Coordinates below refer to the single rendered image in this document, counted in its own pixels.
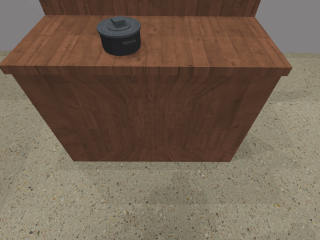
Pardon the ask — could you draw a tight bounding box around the lid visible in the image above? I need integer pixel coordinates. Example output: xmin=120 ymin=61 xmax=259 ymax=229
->
xmin=96 ymin=16 xmax=141 ymax=39

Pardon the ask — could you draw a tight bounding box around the knob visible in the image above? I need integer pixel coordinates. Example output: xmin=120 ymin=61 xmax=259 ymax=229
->
xmin=110 ymin=16 xmax=126 ymax=25

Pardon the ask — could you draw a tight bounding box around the table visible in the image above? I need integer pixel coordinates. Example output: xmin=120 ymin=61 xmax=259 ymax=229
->
xmin=0 ymin=0 xmax=293 ymax=162

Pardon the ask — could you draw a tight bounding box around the pot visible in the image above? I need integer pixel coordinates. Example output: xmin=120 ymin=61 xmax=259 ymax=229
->
xmin=100 ymin=30 xmax=141 ymax=56

